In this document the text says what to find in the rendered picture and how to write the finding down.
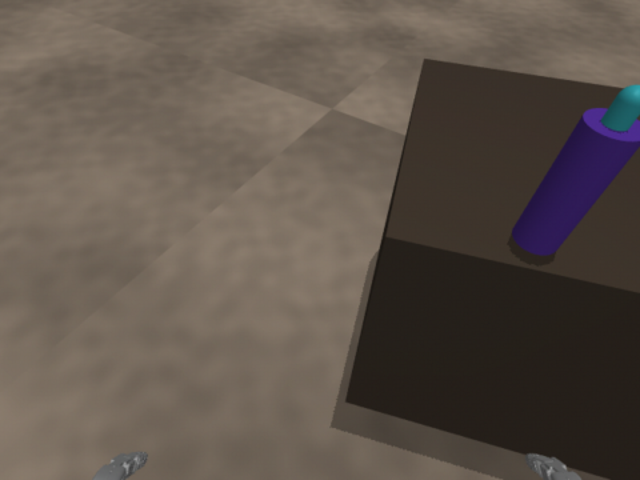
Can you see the right robot hand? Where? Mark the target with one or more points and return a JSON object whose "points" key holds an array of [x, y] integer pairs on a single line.
{"points": [[549, 468]]}

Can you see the left robot hand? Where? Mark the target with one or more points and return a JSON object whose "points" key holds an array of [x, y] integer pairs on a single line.
{"points": [[122, 466]]}

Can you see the bottle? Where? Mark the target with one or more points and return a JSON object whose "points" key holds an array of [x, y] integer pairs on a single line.
{"points": [[600, 145]]}

